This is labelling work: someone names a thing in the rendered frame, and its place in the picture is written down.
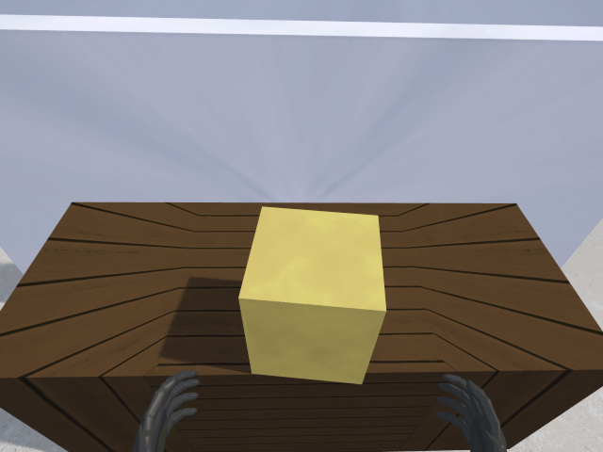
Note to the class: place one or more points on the pedestal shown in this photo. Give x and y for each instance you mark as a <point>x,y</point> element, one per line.
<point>124,295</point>

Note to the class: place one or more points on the left robot hand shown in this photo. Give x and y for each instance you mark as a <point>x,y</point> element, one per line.
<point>159,418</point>

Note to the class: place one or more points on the carton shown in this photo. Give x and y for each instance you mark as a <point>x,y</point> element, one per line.
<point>312,299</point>

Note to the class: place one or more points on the right robot hand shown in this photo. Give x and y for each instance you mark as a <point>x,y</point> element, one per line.
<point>480,426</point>

